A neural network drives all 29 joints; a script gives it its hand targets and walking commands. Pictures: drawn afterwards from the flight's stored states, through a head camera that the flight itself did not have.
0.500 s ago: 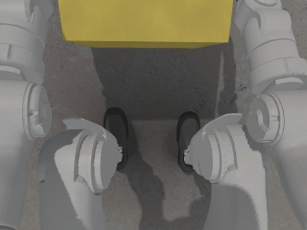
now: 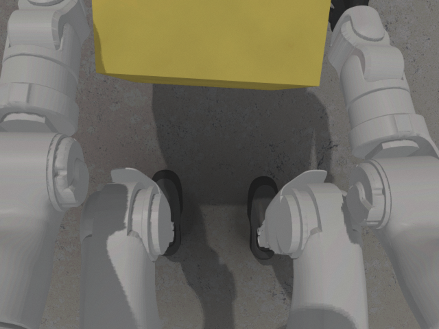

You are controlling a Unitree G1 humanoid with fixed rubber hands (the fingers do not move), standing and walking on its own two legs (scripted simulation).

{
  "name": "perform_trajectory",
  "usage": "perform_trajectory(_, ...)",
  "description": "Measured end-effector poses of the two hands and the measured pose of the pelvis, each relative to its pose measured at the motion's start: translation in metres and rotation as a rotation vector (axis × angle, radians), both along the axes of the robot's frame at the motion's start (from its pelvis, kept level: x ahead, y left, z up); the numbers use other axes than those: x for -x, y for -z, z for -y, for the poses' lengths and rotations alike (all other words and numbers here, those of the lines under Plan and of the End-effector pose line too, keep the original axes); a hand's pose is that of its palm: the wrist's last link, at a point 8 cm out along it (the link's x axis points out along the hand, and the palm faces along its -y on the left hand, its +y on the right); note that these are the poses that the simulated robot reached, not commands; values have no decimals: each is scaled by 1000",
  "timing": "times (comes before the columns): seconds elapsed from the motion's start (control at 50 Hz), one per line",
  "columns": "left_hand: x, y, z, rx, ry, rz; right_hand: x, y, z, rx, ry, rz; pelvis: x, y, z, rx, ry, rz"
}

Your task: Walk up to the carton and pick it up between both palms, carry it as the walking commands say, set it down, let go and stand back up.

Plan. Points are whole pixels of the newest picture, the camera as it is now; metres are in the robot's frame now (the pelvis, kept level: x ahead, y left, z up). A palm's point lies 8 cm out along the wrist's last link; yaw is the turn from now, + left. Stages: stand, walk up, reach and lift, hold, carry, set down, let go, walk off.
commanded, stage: reach and lift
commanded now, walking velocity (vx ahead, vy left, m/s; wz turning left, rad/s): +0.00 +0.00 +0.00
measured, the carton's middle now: (211, 9) +0.56 +0.04 -0.21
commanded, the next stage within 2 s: none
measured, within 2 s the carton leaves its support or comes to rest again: neither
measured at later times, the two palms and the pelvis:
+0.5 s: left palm out of the picture +0.55 +0.22 -0.09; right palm out of the picture +0.54 -0.15 -0.08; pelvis +0.01 +0.01 +0.04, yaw +1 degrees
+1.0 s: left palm out of the picture +0.53 +0.21 -0.02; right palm out of the picture +0.52 -0.15 -0.02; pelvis +0.01 +0.00 +0.09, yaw +1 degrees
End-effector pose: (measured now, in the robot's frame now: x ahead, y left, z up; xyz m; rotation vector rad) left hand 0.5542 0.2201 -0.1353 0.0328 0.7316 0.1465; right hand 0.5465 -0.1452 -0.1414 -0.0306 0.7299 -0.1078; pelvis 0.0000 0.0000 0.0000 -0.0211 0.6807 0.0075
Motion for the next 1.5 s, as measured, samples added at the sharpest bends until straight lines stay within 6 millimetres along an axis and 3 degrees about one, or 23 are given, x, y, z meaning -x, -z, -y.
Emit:
perform_trajectory(0.12, 1, -22, -11, -15, -7, -2, -5, -21, -11, -8, -9, 1, -2, -12, -2, 7, -6, -41)
perform_trajectory(0.4, 1, -29, -3, 28, 2, 10, 4, -37, -3, 4, 27, 5, -8, -30, -12, 15, -27, -114)
perform_trajectory(0.52, 5, -48, 3, 47, -17, 21, 3, -61, 2, 0, 28, 16, -9, -39, -12, 15, -28, -131)
perform_trajectory(0.78, 23, -86, -1, 28, -32, 12, 17, -91, -2, -16, 20, 6, -6, -67, -6, 5, -23, -162)
perform_trajectory(1.02, 27, -119, 9, 33, -16, 8, 28, -124, 7, -3, 31, -1, -6, -90, -4, 4, -22, -169)
perform_trajectory(1.5, 41, -194, 7, 44, -16, 28, 44, -202, 5, 13, 30, 13, -15, -143, -11, 12, -32, -153)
